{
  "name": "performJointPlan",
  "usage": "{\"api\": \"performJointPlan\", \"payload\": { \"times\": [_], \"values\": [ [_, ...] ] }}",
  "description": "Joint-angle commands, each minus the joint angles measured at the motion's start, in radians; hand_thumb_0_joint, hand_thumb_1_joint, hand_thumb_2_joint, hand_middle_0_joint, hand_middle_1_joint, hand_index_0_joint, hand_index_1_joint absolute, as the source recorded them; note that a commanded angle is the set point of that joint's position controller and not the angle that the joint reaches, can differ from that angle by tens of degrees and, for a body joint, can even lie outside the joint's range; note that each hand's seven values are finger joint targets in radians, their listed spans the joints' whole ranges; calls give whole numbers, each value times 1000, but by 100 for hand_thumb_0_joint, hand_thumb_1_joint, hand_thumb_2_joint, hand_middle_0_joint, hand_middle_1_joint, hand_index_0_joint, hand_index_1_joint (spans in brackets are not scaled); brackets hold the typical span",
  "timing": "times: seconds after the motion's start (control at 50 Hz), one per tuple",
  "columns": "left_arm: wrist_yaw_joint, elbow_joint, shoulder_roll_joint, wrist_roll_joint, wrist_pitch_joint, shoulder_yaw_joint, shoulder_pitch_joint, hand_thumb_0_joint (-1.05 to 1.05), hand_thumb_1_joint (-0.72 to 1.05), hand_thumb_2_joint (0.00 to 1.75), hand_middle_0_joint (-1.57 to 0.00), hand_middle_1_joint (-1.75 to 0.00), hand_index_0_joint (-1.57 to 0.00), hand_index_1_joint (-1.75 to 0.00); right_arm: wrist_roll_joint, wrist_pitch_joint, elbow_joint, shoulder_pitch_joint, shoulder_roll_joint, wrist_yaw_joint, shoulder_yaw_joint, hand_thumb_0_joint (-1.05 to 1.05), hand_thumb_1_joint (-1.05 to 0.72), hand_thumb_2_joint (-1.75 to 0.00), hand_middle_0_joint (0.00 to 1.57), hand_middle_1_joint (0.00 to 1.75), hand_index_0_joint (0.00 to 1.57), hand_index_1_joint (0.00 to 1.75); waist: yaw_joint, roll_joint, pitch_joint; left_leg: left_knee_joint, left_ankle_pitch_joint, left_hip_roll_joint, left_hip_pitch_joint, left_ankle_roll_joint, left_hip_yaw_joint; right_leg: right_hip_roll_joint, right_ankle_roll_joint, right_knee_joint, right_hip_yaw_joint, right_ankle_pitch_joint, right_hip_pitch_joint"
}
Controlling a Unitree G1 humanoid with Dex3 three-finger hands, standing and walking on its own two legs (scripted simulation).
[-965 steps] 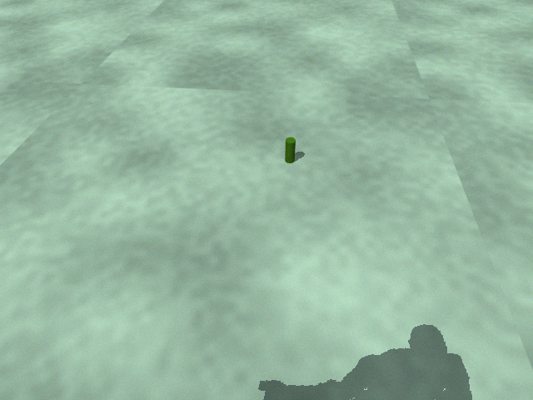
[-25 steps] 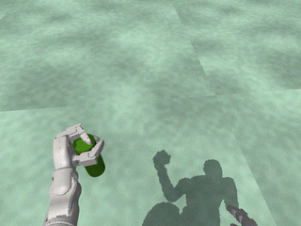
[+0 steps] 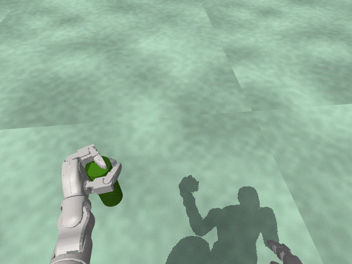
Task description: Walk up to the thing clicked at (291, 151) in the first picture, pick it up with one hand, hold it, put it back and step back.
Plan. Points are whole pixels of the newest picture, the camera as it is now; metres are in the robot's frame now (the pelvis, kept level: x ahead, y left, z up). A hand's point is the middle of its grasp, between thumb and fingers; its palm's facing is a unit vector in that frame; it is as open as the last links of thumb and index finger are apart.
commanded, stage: hold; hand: left
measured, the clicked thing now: (105, 183) +0.33 +0.19 -0.02
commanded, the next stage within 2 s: crouch in 0.76 s
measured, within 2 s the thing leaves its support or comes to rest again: neither
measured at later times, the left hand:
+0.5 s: hand (104, 169) +0.33 +0.18 +0.04, palm faces +0.22 -0.97 -0.01, open 5.0 cm
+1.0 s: hand (107, 166) +0.34 +0.17 +0.04, palm faces +0.22 -0.98 -0.02, open 5.1 cm
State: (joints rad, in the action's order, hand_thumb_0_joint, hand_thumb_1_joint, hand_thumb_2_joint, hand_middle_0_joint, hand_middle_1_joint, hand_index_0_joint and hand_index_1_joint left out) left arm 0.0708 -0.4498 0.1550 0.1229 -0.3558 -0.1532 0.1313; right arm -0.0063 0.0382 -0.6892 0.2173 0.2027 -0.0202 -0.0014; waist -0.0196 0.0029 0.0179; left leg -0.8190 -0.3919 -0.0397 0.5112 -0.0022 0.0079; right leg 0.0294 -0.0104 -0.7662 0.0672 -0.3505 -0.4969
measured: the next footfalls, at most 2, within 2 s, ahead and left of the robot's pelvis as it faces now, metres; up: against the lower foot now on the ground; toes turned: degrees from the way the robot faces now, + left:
none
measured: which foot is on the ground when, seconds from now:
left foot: down 0.00-1.00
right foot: down 0.00-1.00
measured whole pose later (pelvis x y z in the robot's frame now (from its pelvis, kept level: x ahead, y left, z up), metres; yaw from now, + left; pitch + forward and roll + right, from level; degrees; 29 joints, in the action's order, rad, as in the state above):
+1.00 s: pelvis +0.00 +0.00 +0.00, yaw +0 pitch +6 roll -1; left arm 0.07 -0.50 0.16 0.12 -0.37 -0.16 0.16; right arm -0.01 0.04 -0.69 0.22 0.20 -0.02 0.00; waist -0.03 0.00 0.03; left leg -0.82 -0.40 -0.04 0.53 -0.01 0.00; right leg 0.03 0.00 -0.78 0.07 -0.36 -0.51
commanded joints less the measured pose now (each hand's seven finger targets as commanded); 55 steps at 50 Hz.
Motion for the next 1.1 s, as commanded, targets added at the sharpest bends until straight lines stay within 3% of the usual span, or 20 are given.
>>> {"api": "performJointPlan", "payload": {
  "times": [0.0, 0.1, 0.16, 0.2, 0.26, 0.28, 0.34, 0.46, 0.48, 0.52, 0.54, 0.62, 0.66, 0.8, 0.84, 0.88, 0.9, 1.04, 1.06, 1.08],
  "values": [
    [2, 299, 122, 16, -109, -31, 355, 0, 50, 122, -128, -135, -129, -135, 0, 46, 123, -33, 134, -12, -48, 0, -90, -90, 20, 30, 20, 30, -2, 39, 290, 141, 205, 23, -120, -2, -23, -35, 22, 87, -8, 211, 125],
    [1, 295, 113, 12, -113, -19, 369, 0, 52, 123, -129, -137, -131, -136, 0, 47, 129, -41, 130, -11, -46, 0, -89, -90, 20, 30, 20, 30, -2, 51, 289, 144, 168, 26, -118, -3, -21, -32, 22, 94, -9, 179, 114],
    [5, 299, 152, 16, -116, -62, 374, 0, 52, 124, -129, -137, -130, -136, -1, 48, 123, -26, 136, -12, -50, 0, -90, -90, 20, 30, 20, 30, 7, 52, 323, 137, 195, 26, -124, -3, -20, -31, 22, 87, -12, 204, 135],
    [3, 288, 118, 14, -113, -31, 343, 0, 48, 122, -128, -137, -130, -136, -2, 46, 128, -30, 132, -12, -47, 0, -90, -90, 20, 30, 20, 30, 2, 37, 311, 130, 210, 27, -124, -1, -15, -31, 21, 90, -14, 220, 133],
    [3, 278, 146, 13, -113, -59, 349, 0, 50, 123, -129, -137, -130, -136, 0, 44, 124, -34, 134, -14, -48, 0, -90, -90, 20, 30, 20, 30, 5, 20, 297, 127, 202, 31, -106, 4, -11, -27, 17, 99, -19, 222, 135],
    [-1, 314, 146, 13, -120, -48, 397, 0, 51, 124, -129, -137, -130, -137, -2, 44, 123, -28, 128, -13, -46, 0, -90, -90, 20, 30, 20, 30, -2, 40, 326, 127, 210, 30, -122, 3, -13, -26, 17, 93, -19, 230, 141],
    [-2, 262, 135, 10, -113, -45, 355, 0, 49, 122, -128, -137, -130, -136, -1, 45, 118, -21, 136, -14, -51, 0, -90, -90, 20, 30, 20, 30, -5, 49, 300, 126, 233, 26, -127, -1, -16, -31, 21, 82, -15, 241, 115],
    [-8, 279, 121, 17, -120, -26, 362, 0, 49, 122, -128, -137, -130, -136, 2, 44, 127, -39, 136, -12, -48, 0, -90, -90, 20, 30, 20, 30, -2, 36, 286, 140, 173, 29, -116, 1, -15, -29, 21, 96, -14, 190, 119],
    [-6, 274, 148, 18, -123, -55, 378, 0, 47, 121, -127, -136, -129, -135, 2, 43, 125, -44, 133, -14, -47, 0, -90, -90, 20, 30, 20, 30, -1, 36, 277, 132, 156, 33, -102, 4, -11, -26, 19, 105, -20, 175, 109],
    [-4, 299, 144, 18, -124, -53, 366, 0, 48, 121, -128, -135, -129, -135, -1, 45, 129, -34, 130, -16, -46, 0, -90, -90, 20, 30, 20, 30, 4, 23, 326, 132, 174, 33, -117, 5, -11, -25, 17, 102, -20, 195, 144],
    [-4, 311, 122, 17, -123, -26, 363, 0, 46, 121, -127, -136, -129, -135, -3, 45, 129, -37, 122, -15, -41, 0, -90, -90, 20, 30, 20, 30, 1, 50, 334, 126, 193, 33, -124, 3, -9, -25, 17, 97, -22, 216, 145],
    [2, 273, 145, 11, -115, -52, 372, 0, 51, 122, -127, -135, -128, -134, 2, 42, 119, -26, 138, -16, -50, 0, -89, -90, 20, 30, 20, 30, 1, 46, 301, 135, 207, 26, -121, -1, -17, -31, 23, 90, -13, 217, 122],
    [0, 289, 124, 14, -117, -26, 388, 0, 48, 121, -128, -135, -129, -135, 0, 43, 124, -36, 131, -15, -46, 0, -90, -90, 20, 30, 20, 30, -5, 38, 296, 134, 180, 28, -111, 2, -16, -29, 21, 97, -15, 196, 120],
    [7, 299, 148, 12, -115, -54, 382, 0, 50, 121, -128, -136, -129, -135, 3, 43, 130, -37, 135, -16, -49, 0, -89, -90, 20, 30, 20, 30, 4, 41, 323, 138, 181, 31, -128, 1, -13, -27, 20, 100, -16, 197, 138],
    [3, 289, 127, 11, -110, -27, 394, 0, 56, 125, -127, -137, -128, -136, 0, 42, 127, -31, 132, -16, -47, 0, -89, -90, 20, 30, 20, 30, -7, 47, 316, 135, 193, 28, -126, 0, -18, -32, 21, 93, -14, 205, 124],
    [1, 233, 142, 10, -103, -50, 356, 0, 52, 121, -123, -131, -124, -129, 2, 43, 117, -20, 135, -16, -49, 0, -90, -90, 20, 30, 20, 30, 0, 21, 297, 127, 223, 25, -108, 2, -20, -31, 19, 87, -12, 233, 130],
    [-1, 201, 124, 4, -102, -32, 335, 0, 53, 122, -123, -131, -124, -129, 2, 40, 118, -24, 135, -15, -51, 0, -89, -90, 20, 30, 20, 30, -8, 5, 269, 126, 212, 28, -93, 5, -14, -29, 18, 90, -15, 231, 117],
    [-13, 102, 140, 6, -161, -80, 344, 0, 49, 122, -122, -133, -125, -131, -9, 39, 100, -10, 142, 5, -65, 0, -89, -90, 20, 30, 20, 30, -12, -11, 273, 60, 208, 28, -20, 9, -18, -23, 18, 31, -19, 232, 40],
    [-14, 87, 123, 5, -174, -65, 357, 0, 48, 122, -122, -133, -125, -131, -11, 36, 96, -12, 144, 8, -66, 0, -89, -90, 20, 30, 20, 30, -19, -7, 266, 50, 186, 27, -1, 9, -18, -22, 20, 16, -21, 212, 14],
    [-14, 92, 151, 4, -201, -91, 411, 0, 48, 122, -121, -133, -124, -131, -16, 37, 94, -17, 142, 12, -66, 0, -89, -90, 20, 30, 20, 30, -15, 16, 258, 34, 153, 29, 34, 7, -20, -23, 22, 1, -23, 177, -16]
  ]
}}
